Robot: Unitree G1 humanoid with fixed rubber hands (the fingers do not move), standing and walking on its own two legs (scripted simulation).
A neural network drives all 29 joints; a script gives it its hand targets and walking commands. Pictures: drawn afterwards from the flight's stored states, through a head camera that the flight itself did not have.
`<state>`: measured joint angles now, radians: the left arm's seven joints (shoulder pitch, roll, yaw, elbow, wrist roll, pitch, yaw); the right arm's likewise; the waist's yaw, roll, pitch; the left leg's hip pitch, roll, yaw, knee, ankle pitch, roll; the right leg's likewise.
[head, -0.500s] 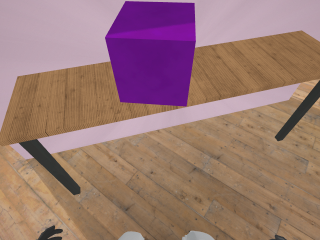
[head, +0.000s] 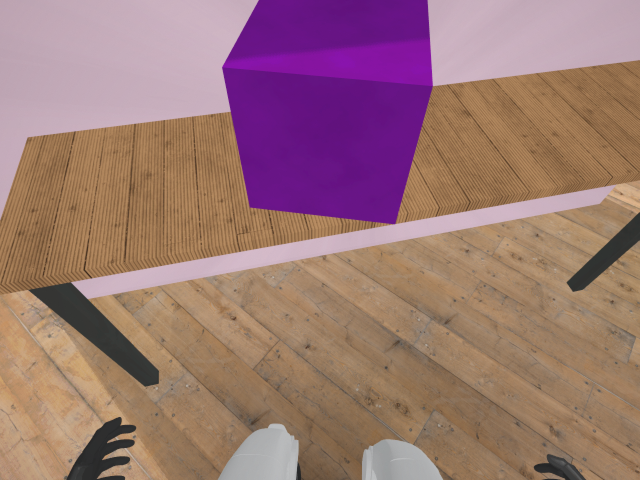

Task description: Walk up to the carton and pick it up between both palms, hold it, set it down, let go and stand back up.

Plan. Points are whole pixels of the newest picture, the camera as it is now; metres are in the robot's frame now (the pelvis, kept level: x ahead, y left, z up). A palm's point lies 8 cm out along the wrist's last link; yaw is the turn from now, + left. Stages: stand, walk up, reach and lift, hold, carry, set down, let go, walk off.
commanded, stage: walk up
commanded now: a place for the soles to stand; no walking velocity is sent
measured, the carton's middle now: (333, 104) +0.68 -0.02 +0.07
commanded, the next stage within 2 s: none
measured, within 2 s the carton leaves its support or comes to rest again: neither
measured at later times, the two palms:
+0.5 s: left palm out of the picture +0.10 +0.31 -0.09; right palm out of the picture +0.11 -0.30 -0.09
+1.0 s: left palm out of the picture +0.07 +0.31 -0.09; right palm (568, 470) +0.14 -0.30 -0.09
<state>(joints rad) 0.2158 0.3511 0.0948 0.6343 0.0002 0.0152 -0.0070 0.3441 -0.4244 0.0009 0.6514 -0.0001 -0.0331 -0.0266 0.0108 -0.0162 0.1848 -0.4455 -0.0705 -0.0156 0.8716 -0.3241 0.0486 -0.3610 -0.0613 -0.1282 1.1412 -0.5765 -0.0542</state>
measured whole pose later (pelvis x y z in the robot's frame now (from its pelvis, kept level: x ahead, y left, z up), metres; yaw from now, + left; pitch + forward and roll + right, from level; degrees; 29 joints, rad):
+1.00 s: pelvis +0.01 -0.01 -0.01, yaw +7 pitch -6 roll +1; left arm 0.25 0.35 0.10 0.64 0.00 0.02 0.00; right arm 0.32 -0.44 0.00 0.65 0.00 -0.06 -0.04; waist 0.01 -0.01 0.17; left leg -0.44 -0.07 -0.05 0.94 -0.40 0.02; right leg -0.38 -0.09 -0.11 1.05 -0.58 -0.05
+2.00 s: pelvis +0.00 -0.01 -0.01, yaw +12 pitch -4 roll +1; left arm 0.24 0.35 0.10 0.63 0.00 0.00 0.00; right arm 0.31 -0.45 0.00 0.65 0.00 -0.06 -0.06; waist 0.01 -0.01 0.12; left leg -0.46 -0.06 -0.10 0.99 -0.47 0.00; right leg -0.39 -0.07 -0.11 0.98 -0.52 -0.04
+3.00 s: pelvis +0.04 -0.01 +0.00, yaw +16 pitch -4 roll +0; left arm 0.25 0.36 0.14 0.63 0.00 0.03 -0.06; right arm 0.47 -0.47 0.00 0.68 0.00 -0.13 -0.09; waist 0.01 -0.07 0.08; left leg -0.41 -0.03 -0.03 0.90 -0.43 0.04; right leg -0.57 -0.06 -0.05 1.22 -0.50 -0.04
